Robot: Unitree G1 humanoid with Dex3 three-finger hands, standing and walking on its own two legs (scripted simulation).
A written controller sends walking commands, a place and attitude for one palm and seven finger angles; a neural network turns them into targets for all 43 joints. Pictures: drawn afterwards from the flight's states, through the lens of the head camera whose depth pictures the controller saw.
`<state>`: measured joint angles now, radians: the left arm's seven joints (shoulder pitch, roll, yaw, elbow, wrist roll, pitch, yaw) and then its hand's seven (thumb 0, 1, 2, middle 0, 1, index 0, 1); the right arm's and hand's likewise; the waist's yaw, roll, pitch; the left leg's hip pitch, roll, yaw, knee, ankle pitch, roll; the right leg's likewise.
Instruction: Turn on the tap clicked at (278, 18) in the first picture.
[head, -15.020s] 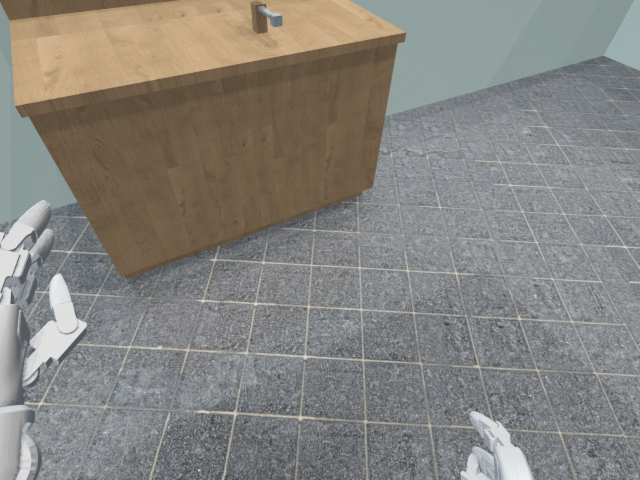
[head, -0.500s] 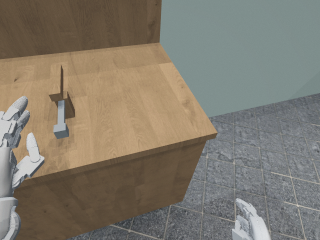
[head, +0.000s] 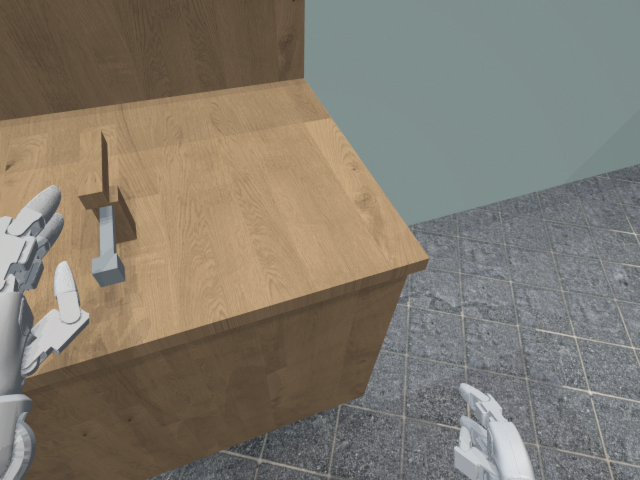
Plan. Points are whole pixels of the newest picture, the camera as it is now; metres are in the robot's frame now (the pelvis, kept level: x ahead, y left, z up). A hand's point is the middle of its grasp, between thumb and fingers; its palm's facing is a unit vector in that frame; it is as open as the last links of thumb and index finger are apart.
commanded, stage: come to a stop and stand still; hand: left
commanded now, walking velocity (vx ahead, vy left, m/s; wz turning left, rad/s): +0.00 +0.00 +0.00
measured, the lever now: (108, 270) +0.33 +0.29 +0.08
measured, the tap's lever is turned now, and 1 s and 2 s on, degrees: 0 0 0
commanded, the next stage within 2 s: look again from close up in 0.38 s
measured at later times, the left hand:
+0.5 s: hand (68, 308) +0.23 +0.26 +0.16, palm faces +0.39 -0.85 -0.35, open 7.4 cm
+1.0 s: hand (20, 268) +0.24 +0.28 +0.20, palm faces +0.47 -0.81 -0.35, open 7.4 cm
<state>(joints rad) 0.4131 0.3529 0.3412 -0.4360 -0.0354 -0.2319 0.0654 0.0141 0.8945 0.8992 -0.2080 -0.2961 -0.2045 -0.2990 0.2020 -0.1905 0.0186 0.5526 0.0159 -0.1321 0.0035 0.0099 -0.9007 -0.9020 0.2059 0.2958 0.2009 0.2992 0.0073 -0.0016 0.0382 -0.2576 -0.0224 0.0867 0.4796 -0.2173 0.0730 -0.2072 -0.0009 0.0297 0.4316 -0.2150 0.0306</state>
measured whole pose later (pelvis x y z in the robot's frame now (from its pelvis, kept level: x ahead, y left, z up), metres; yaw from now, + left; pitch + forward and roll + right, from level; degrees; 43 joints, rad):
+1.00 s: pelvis +0.00 -0.01 +0.00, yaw +4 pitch -1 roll +0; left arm 0.10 0.48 0.41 -0.30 -0.10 -0.07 0.02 0.01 0.89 0.90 -0.22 -0.30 -0.21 -0.30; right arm 0.21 -0.21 0.06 0.61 -0.01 -0.11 0.00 0.01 -0.90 -0.90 0.21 0.30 0.20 0.30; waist 0.05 -0.03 0.03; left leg -0.26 -0.05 0.03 0.48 -0.20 0.05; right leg -0.21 -0.02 0.00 0.50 -0.27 0.00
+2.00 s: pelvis +0.03 -0.06 -0.02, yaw +6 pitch +2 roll +0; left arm 0.46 0.28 0.30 -0.45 -0.19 -0.01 0.11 0.02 0.89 0.90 -0.21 -0.30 -0.21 -0.30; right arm 0.22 -0.24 0.02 0.64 0.02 -0.22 -0.08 0.01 -0.90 -0.90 0.20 0.30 0.20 0.30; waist 0.07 0.04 -0.09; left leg -0.39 -0.01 -0.03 0.69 -0.35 0.00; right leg -0.31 0.03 -0.07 0.68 -0.41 -0.05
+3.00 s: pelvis +0.02 -0.08 -0.02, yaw +7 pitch +0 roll +0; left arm 0.53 0.21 0.22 -0.53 -0.24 0.11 0.18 0.02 0.90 0.90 -0.21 -0.30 -0.20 -0.30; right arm 0.21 -0.25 0.05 0.65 0.03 -0.27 -0.08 0.01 -0.90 -0.90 0.20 0.30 0.20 0.30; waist 0.08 0.07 -0.09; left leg -0.36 0.00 -0.06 0.68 -0.31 -0.03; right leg -0.28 0.04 -0.10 0.67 -0.39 -0.08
